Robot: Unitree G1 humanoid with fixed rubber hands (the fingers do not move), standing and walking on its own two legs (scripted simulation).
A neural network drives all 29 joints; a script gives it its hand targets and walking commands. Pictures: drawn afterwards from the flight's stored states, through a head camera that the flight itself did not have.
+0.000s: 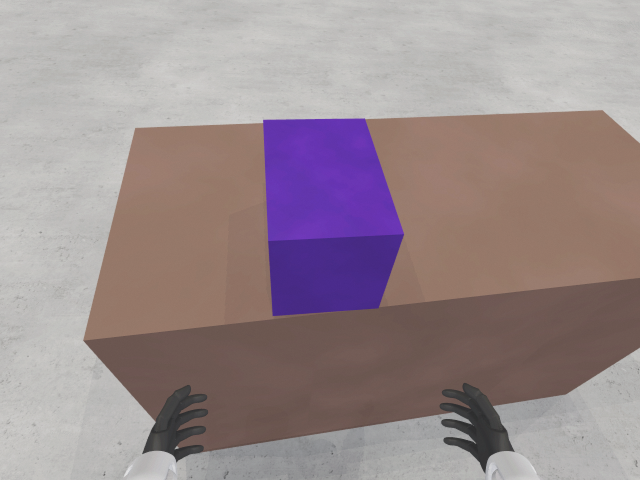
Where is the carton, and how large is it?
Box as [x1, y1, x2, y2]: [263, 118, 403, 315]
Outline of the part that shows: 364,118 263,120 268,246 273,315 378,307 403,232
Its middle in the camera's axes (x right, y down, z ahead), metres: +0.00 -0.04 +0.62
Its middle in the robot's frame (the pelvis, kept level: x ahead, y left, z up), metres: +0.48 +0.03 +0.03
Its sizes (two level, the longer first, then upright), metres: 0.252 0.166 0.179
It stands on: a pedestal, 0.72 m high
